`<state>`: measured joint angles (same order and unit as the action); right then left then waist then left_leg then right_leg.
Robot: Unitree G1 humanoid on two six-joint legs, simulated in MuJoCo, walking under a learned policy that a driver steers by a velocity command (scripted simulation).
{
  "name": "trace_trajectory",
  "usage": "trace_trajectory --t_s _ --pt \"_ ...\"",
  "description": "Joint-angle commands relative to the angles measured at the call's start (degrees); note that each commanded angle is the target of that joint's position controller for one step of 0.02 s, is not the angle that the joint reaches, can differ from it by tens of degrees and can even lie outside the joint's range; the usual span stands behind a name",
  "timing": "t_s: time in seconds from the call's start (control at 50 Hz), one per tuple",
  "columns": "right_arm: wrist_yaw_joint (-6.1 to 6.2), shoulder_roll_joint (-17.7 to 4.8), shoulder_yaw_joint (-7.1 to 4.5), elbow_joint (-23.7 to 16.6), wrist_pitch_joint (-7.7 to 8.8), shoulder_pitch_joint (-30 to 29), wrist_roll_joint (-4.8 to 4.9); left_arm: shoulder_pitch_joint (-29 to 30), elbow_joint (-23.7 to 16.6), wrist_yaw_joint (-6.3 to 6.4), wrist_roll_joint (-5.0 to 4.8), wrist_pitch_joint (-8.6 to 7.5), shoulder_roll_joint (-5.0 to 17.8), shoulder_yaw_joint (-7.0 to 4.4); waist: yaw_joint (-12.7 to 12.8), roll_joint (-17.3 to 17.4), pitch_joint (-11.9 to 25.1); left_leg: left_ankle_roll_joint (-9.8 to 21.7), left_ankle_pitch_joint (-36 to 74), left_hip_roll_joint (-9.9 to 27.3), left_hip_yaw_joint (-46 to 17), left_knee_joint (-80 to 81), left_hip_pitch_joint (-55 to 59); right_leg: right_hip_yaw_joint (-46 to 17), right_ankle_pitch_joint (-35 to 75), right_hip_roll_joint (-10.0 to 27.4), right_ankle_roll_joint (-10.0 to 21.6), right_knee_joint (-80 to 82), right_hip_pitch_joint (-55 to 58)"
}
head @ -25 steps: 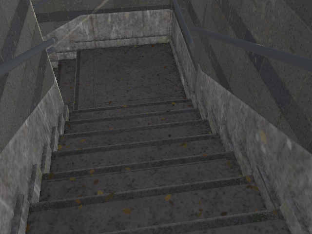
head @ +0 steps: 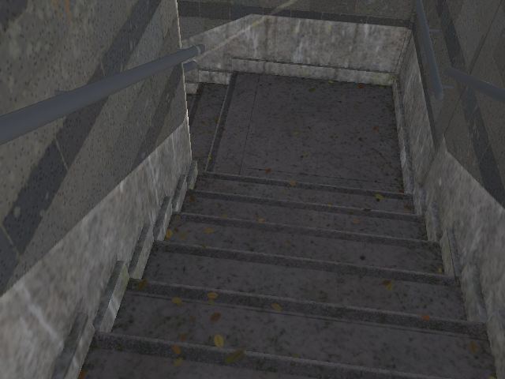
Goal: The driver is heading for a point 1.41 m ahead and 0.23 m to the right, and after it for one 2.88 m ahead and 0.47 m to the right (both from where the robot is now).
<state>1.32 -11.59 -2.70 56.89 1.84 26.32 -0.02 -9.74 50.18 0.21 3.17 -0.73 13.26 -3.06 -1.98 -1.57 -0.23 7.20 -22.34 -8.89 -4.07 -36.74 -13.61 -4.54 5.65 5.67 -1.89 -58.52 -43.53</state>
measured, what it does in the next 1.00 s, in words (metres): goes down: right foot 0.15 m lower, then left foot 0.15 m lower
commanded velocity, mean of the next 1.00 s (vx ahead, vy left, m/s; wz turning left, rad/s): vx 0.50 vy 0.00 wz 0.08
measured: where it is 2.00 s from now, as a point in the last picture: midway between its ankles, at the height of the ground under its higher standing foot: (268, 295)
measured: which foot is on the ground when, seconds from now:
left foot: down 0.00-0.24, up 0.26-0.86, down 0.88-1.00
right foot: up 0.00-0.24, down 0.26-0.88, up 0.90-1.00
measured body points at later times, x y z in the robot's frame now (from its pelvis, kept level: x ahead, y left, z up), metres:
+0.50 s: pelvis +0.27 -0.08 -0.14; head +0.28 -0.10 +0.31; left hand +0.19 +0.15 -0.28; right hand +0.35 -0.33 -0.29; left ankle +0.35 +0.07 -0.77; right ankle +0.25 -0.15 -0.87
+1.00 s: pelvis +0.55 -0.01 -0.29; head +0.56 +0.01 +0.16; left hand +0.46 +0.22 -0.45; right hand +0.67 -0.24 -0.42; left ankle +0.58 +0.07 -1.02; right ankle +0.44 -0.15 -0.83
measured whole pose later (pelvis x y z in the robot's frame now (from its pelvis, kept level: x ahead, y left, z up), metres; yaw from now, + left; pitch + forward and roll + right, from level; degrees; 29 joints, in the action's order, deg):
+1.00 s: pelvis +0.55 -0.01 -0.29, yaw +2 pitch -1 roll +0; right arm -0.3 -10.8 -2.6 53.2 2.8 11.0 -1.6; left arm -25.9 59.3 1.9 2.1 -0.9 11.5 -2.1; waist 5.3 -1.6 -2.3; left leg 5.0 -14.1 -1.1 5.7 -33.0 -17.8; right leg -3.1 -31.2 -1.5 4.2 -94.8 -28.4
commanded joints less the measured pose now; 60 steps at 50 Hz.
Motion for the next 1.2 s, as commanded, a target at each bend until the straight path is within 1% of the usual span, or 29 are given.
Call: trace_trajectory --t_s 0.02,0.08,0.18,0.2,0.26,0.28,0.3,0.32,0.34,0.38,0.4,0.44,0.48,0.52,0.6,0.68,0.78,0.82,0.86,0.88,0.9,0.92,0.96,1.0,1.02,1.06,1.1,1.14,1.2 --pt "1.00 -5.6 -0.71 -4.3 0.94 -0.6 -0.22 3.3 -4.1 -1.31 0.58 -1.02 4.2 -1.25 0.8 2.6 -2.7 9.5 4.6 11.7 -19.0 6.3 -7.0 0.0 16.5 -1.5 0.5 11.4 2.4" --pt "1.10 -7.1 -0.80 -6.3 1.48 -1.5 -0.31 7.0 -5.7 -2.00 1.21 -1.30 1.8 -0.27 -0.3 2.9 -2.9 7.2 0.4 10.0 -17.3 2.7 -13.5 1.8 21.4 -4.7 1.6 17.3 13.6" --pt "2.60 -6.8 -0.52 -5.3 0.37 2.7 -3.20 8.7 -8.2 -1.53 -2.38 -3.31 2.6 -0.18 -4.9 6.6 -8.2 6.5 7.9 9.7 -19.6 -8.9 -2.2 -2.7 13.2 -1.4 2.8 38.3 15.3" --pt "3.30 -7.0 -0.39 -4.5 -0.15 3.0 -3.21 5.8 -7.1 -1.08 -3.33 -3.48 3.3 -0.62 -4.1 5.7 -8.6 6.8 12.0 10.3 -19.9 -13.0 0.0 -2.3 12.1 -0.4 3.2 41.6 17.2" --pt "1.62 -7.7 -0.44 -2.8 -0.17 6.2 -1.91 -15.3 1.6 -0.19 -1.29 -3.39 6.1 -2.06 2.6 -4.6 0.4 4.5 10.4 4.7 -9.9 -43.5 -7.9 2.6 11.1 -2.3 5.4 40.9 44.4" --pt "0.63 -4.0 -0.40 -2.2 0.50 12.3 -0.29 -23.7 3.0 -0.50 -0.63 -2.98 8.7 -2.28 2.4 -12.1 10.2 1.4 -28.3 -0.7 -4.7 -68.8 -27.5 -6.6 31.1 7.8 10.6 18.7 67.3" --pt "1.85 -6.3 -0.47 -3.1 0.51 13.2 0.63 -28.1 3.1 -1.33 -2.62 -2.48 9.3 -2.01 4.7 -9.4 16.1 0.5 -30.2 0.4 -1.9 -84.3 -39.7 -15.6 23.4 15.0 12.6 14.9 74.0" --pt "2.31 -7.9 -0.07 -6.4 0.50 8.0 0.19 -26.6 3.4 -1.08 -4.83 -2.46 13.9 -3.60 5.9 -16.3 16.8 -0.9 -21.5 1.5 1.4 -87.4 -50.7 -31.2 -8.9 22.3 21.3 30.2 71.3" --pt "1.81 -9.8 -0.99 -5.8 -0.68 -4.1 -2.44 -21.1 2.2 -0.26 -5.27 -1.67 5.6 -1.63 6.2 -2.0 3.5 -1.4 -12.0 5.0 3.0 -80.0 -54.4 -25.2 -25.4 14.0 17.0 38.1 58.2" --pt "0.97 -7.2 -0.61 -6.6 -2.09 -8.2 -2.32 -17.5 2.4 -0.24 -1.33 -2.98 3.8 0.02 3.7 -2.5 -4.4 -2.0 -4.1 7.4 -3.5 -68.4 -44.8 -23.3 -16.9 13.1 17.4 37.1 35.5" --pt "0.49 -6.0 -0.66 -6.1 -2.60 -8.2 -2.28 -16.1 3.5 -0.19 -1.41 -4.32 2.8 0.89 0.4 -0.4 -7.7 -2.4 3.7 8.1 -6.6 -56.2 -41.5 -16.9 -13.1 8.1 14.3 34.9 27.1" --pt "-0.57 -6.3 -1.07 -4.9 -2.44 -7.8 -2.49 -12.3 2.6 -0.33 -1.87 -6.43 5.3 0.44 -3.6 -1.1 -6.9 -5.1 15.4 9.1 -3.8 -33.4 -29.6 -11.0 -5.9 4.4 13.6 38.9 17.2" --pt "-1.16 -4.3 -0.89 -3.4 -3.06 -9.6 -4.18 -15.6 3.9 0.05 -2.60 -6.25 7.6 0.00 -1.7 -5.2 -2.3 -6.8 19.4 9.7 0.7 -28.7 -25.0 -11.7 7.3 5.8 16.3 38.9 21.8" --pt "-1.15 -4.1 -0.79 -2.0 -3.44 -8.2 -2.98 -18.9 4.6 0.44 -3.28 -5.48 6.0 0.05 -2.0 -4.8 0.5 -5.8 25.5 11.2 0.6 -28.7 -28.4 -11.2 8.9 5.5 16.0 35.7 29.4" --pt "-1.59 -6.5 -1.67 -4.8 -1.29 -23.1 -2.28 -25.7 6.4 1.49 -1.88 -5.58 6.0 -0.11 4.3 -2.2 -3.8 -5.3 34.3 11.6 -2.3 -14.8 -40.3 -13.9 -9.3 3.5 15.2 31.9 42.5" --pt "-3.47 -3.3 -0.57 -7.2 0.00 -28.8 -2.37 -22.3 5.7 1.42 -1.52 -5.26 3.9 0.78 6.6 -0.2 -6.2 -5.5 49.1 11.4 3.2 0.9 -24.1 -9.3 -18.0 0.1 14.7 27.5 29.6" --pt "-2.32 -3.9 0.78 -11.3 0.73 -33.6 -0.21 -25.2 7.3 1.43 -0.67 -4.04 5.1 0.41 12.5 -2.3 -9.1 -5.5 42.6 11.5 4.3 15.3 -18.2 -7.2 -7.4 -1.9 12.4 17.7 35.4" --pt "-1.52 -4.2 0.78 -9.9 1.20 -28.5 -0.94 -26.4 8.3 2.75 -0.01 -2.11 3.2 0.95 11.8 -1.3 -8.1 -4.0 41.0 13.2 3.4 21.9 -12.9 -7.7 -1.2 -2.5 11.9 8.9 39.0" --pt "-1.07 -7.7 -1.06 -3.1 1.48 -7.0 -1.95 -26.3 9.0 2.67 -0.96 -1.66 4.5 1.17 1.6 4.4 -0.3 -3.7 41.7 11.7 8.3 21.9 10.6 -5.6 1.1 -4.1 11.9 -13.6 31.2" --pt "-1.31 -11.4 -2.36 0.0 1.15 3.2 -2.63 -27.4 9.8 2.16 -2.33 -1.71 4.6 0.52 -2.7 10.2 4.4 -1.9 53.4 17.2 3.0 14.5 28.8 -1.4 -28.8 -9.9 10.2 -35.3 15.3" --pt "-2.37 -13.6 -2.64 -0.2 1.38 8.4 -3.18 -36.4 9.6 2.67 -5.23 -2.27 2.3 0.48 0.2 13.9 16.5 2.9 77.0 31.8 -7.5 -7.7 47.5 -0.6 -61.0 -11.3 8.1 -54.6 0.7" --pt "-3.65 -14.5 -3.51 -1.6 1.24 8.9 -0.64 -32.2 7.5 3.05 -5.36 -2.49 5.8 0.44 -2.9 13.1 21.0 9.8 51.7 38.0 -17.9 -0.8 50.2 -1.9 -52.4 -8.2 7.6 -52.1 -10.4" --pt "-1.99 -7.1 -2.38 -4.3 0.45 -2.5 -1.20 -17.2 5.6 2.08 -0.70 -1.03 8.1 -0.77 -1.7 3.9 4.2 9.4 14.0 31.4 -14.0 16.9 22.0 1.0 -36.7 -4.3 6.4 -42.5 -8.5" --pt "0.25 -5.2 -1.26 -3.5 1.43 -6.2 -1.53 -15.0 5.5 1.17 1.08 0.19 6.9 -1.43 2.9 4.8 -4.3 7.5 32.3 31.3 -10.2 14.3 2.9 -4.2 -24.2 -1.6 4.9 -25.3 0.4" --pt "0.29 -4.6 -1.05 -2.9 2.32 -6.1 -1.09 -15.3 5.8 0.58 -0.12 1.16 4.0 -1.25 5.1 2.7 -7.4 4.6 33.5 26.0 -2.2 15.7 -6.3 -4.2 -17.3 -1.4 3.0 -13.2 5.8" --pt "0.72 -8.1 -2.25 -1.9 3.28 -3.4 -0.58 -14.6 5.2 -0.38 0.79 2.03 0.6 -0.77 5.1 5.6 -4.2 6.3 37.6 27.0 -2.8 15.2 -5.5 -1.3 -14.2 -2.8 2.6 -11.1 6.5" --pt "0.42 -8.4 -2.64 -2.2 3.63 -1.7 -0.64 -14.0 4.4 -0.45 0.39 2.36 1.6 -1.21 5.3 6.5 -0.1 6.3 37.9 28.2 -2.9 13.1 0.2 -1.9 -7.5 -2.6 4.2 -11.5 2.7" --pt "0.85 -3.0 -1.43 -1.6 3.84 -1.0 0.65 -7.2 2.4 -1.48 -0.93 1.83 2.5 -2.11 4.5 6.6 -1.4 1.7 19.4 23.6 1.4 11.6 2.0 -4.2 8.5 -2.5 6.3 0.8 0.1" --pt "0.27 -2.9 -0.77 -2.8 4.35 -5.6 -0.76 -0.6 -0.1 -2.80 -0.71 0.30 1.6 -1.74 3.6 6.5 -4.1 -1.6 5.0 20.0 8.4 9.3 -10.4 0.5 28.6 -5.1 7.2 12.8 12.9"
